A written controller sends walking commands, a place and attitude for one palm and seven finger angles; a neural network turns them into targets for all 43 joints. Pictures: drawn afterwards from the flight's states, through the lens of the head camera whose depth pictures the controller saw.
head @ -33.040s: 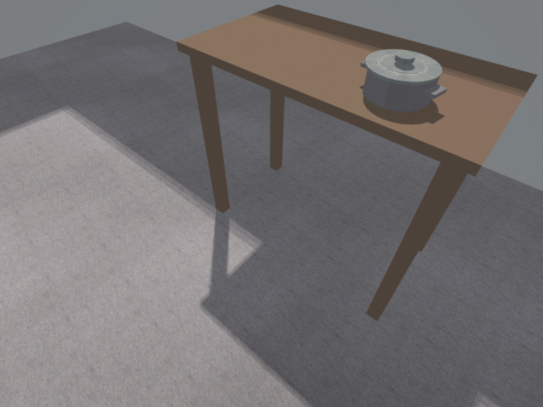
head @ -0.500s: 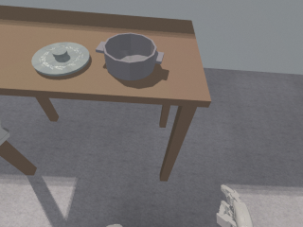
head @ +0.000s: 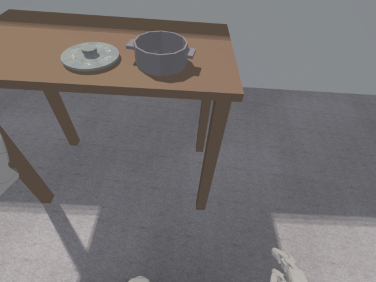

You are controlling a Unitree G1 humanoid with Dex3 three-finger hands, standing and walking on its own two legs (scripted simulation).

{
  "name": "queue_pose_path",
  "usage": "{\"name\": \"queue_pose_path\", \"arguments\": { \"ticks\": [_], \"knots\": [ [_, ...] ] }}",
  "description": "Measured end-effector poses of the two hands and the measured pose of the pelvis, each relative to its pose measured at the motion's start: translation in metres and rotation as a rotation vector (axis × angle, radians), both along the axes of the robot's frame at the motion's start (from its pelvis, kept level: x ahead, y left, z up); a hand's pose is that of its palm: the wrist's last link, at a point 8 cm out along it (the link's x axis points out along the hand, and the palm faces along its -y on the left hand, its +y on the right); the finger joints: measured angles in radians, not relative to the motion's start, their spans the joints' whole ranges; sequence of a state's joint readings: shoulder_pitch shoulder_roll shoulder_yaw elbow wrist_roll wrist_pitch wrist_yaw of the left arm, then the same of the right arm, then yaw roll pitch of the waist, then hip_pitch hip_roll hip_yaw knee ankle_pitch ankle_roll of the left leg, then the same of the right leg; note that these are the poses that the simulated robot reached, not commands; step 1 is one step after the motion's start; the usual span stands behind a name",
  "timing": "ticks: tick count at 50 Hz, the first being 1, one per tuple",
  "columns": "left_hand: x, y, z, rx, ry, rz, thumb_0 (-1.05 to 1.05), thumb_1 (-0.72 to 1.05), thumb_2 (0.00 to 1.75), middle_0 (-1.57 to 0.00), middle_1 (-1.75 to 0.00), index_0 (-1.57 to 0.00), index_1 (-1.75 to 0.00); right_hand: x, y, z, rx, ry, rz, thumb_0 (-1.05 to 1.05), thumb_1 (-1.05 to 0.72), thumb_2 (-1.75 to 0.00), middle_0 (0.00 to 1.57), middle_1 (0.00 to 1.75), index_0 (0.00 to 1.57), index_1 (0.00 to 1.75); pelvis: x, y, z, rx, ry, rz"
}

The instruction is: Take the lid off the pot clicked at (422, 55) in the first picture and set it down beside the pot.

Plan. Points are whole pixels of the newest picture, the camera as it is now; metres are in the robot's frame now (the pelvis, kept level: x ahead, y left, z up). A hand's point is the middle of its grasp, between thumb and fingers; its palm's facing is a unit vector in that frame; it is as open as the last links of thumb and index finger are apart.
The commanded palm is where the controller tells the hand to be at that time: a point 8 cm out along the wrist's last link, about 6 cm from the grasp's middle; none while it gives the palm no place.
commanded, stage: stop stepping back and stand still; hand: left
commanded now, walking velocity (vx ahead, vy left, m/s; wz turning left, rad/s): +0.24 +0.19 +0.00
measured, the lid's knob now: (89, 49) +0.75 +0.37 +0.11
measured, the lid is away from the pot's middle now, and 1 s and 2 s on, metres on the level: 0.23 0.23 0.23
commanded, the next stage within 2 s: let the arm hang, fingers relaxed in 1.50 s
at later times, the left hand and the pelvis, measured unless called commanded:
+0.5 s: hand out of the picture +0.15 +0.22 +0.29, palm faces +0.48 -0.74 -0.47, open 7.5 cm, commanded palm +0.11 +0.29 +0.30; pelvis -0.01 +0.00 +0.02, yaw +2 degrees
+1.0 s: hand out of the picture +0.05 +0.20 -0.16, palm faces +0.14 -0.98 -0.16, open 6.7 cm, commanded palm none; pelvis +0.00 +0.01 +0.02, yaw +5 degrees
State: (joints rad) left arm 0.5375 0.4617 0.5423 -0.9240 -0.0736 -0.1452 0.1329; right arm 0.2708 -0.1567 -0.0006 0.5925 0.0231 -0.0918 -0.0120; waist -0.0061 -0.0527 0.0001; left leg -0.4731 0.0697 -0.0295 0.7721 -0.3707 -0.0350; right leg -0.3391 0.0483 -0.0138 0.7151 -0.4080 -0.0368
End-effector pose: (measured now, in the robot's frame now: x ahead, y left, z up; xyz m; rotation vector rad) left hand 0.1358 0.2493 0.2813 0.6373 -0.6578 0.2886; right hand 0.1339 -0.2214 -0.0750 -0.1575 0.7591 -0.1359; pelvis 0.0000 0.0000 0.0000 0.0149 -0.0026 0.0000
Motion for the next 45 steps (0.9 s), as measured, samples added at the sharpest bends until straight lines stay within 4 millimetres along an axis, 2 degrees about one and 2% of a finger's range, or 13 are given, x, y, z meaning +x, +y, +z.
{"name": "queue_pose_path", "arguments": {
  "ticks": [4,9,14,17,20,26,31,34,37,39,41,43,45],
  "knots": [
    [-0.035,-0.012,0.047,0.105,-0.213,-0.040,0.01,0.88,0.90,-0.22,-0.31,-0.22,-0.30,-0.018,-0.011,0.003,-0.030,0.061,0.008,0.01,-0.91,-0.90,0.20,0.30,0.20,0.29,-0.009,-0.001,0.015,-0.009,-0.025,0.029],
    [-0.028,0.032,0.071,-0.007,-0.305,0.082,0.00,0.88,0.90,-0.22,-0.31,-0.22,-0.30,-0.023,-0.021,0.015,-0.023,0.003,-0.049,0.02,-0.91,-0.90,0.20,0.30,0.20,0.29,-0.016,0.004,0.026,0.011,-0.019,0.036],
    [-0.002,0.066,0.021,-0.153,-0.081,0.149,0.00,0.89,0.90,-0.20,-0.30,-0.20,-0.30,-0.021,-0.021,0.024,-0.050,-0.069,-0.053,0.01,-0.91,-0.90,0.20,0.30,0.20,0.29,-0.032,0.015,0.021,-0.014,-0.009,0.054],
    [-0.005,0.058,-0.018,-0.174,0.086,0.117,0.00,0.89,0.90,-0.20,-0.30,-0.20,-0.30,-0.022,-0.015,0.031,-0.058,-0.086,-0.046,0.01,-0.91,-0.90,0.20,0.30,0.20,0.29,-0.036,0.018,0.019,0.001,-0.019,0.020],
    [-0.017,0.037,-0.027,-0.143,0.159,0.067,0.01,0.89,0.90,-0.21,-0.30,-0.20,-0.30,-0.022,-0.005,0.035,-0.059,-0.094,-0.031,0.01,-0.91,-0.90,0.20,0.30,0.20,0.29,-0.028,0.015,0.020,0.005,0.004,0.013],
    [-0.030,0.007,0.031,0.061,-0.065,0.062,0.01,0.88,0.90,-0.22,-0.31,-0.21,-0.30,-0.004,0.015,0.014,-0.009,-0.003,0.088,0.01,-0.91,-0.90,0.20,0.30,0.20,0.29,-0.012,0.001,0.020,-0.018,0.016,0.044],
    [0.003,0.015,0.052,0.063,-0.179,0.121,0.00,0.88,0.90,-0.21,-0.30,-0.21,-0.30,0.021,0.012,-0.005,0.061,0.028,0.098,0.01,-0.90,-0.90,0.20,0.30,0.20,0.30,-0.007,-0.006,0.019,-0.035,0.009,0.071],
    [0.058,0.042,-0.016,-0.063,0.202,0.187,-0.01,0.89,0.90,-0.20,-0.30,-0.20,-0.30,0.032,-0.003,-0.016,0.060,0.049,0.114,0.01,-0.90,-0.90,0.20,0.30,0.20,0.30,-0.005,-0.003,0.019,-0.016,0.040,0.101],
    [0.079,0.056,-0.140,-0.252,0.700,0.264,-0.01,0.90,0.90,-0.19,-0.30,-0.19,-0.30,0.030,-0.021,-0.025,0.041,0.085,0.072,0.01,-0.91,-0.90,0.20,0.30,0.20,0.30,-0.003,0.002,0.016,0.008,0.050,0.105],
    [0.064,0.048,-0.227,-0.378,1.009,0.296,-0.01,0.91,0.90,-0.19,-0.30,-0.19,-0.29,0.019,-0.030,-0.029,0.015,0.130,0.046,0.01,-0.91,-0.90,0.20,0.30,0.20,0.29,-0.002,0.005,0.014,0.016,0.042,0.096],
    [0.030,0.027,-0.305,-0.493,1.288,0.302,0.00,0.91,0.90,-0.19,-0.30,-0.19,-0.29,0.000,-0.035,-0.032,-0.022,0.197,0.022,0.01,-0.91,-0.90,0.20,0.30,0.20,0.29,-0.001,0.007,0.011,0.012,0.026,0.085],
    [-0.015,-0.001,-0.365,-0.605,1.534,0.291,0.00,0.91,0.90,-0.19,-0.30,-0.19,-0.29,-0.025,-0.038,-0.031,-0.063,0.289,-0.003,0.01,-0.91,-0.90,0.20,0.30,0.20,0.29,0.001,0.009,0.010,0.008,0.014,0.079],
    [-0.062,-0.027,-0.402,-0.723,1.723,0.285,0.00,0.92,0.90,-0.20,-0.30,-0.19,-0.29,-0.053,-0.037,-0.027,-0.104,0.397,-0.019,0.01,-0.91,-0.90,0.19,0.30,0.20,0.29,0.002,0.011,0.011,-0.002,0.012,0.080]
  ]
}}
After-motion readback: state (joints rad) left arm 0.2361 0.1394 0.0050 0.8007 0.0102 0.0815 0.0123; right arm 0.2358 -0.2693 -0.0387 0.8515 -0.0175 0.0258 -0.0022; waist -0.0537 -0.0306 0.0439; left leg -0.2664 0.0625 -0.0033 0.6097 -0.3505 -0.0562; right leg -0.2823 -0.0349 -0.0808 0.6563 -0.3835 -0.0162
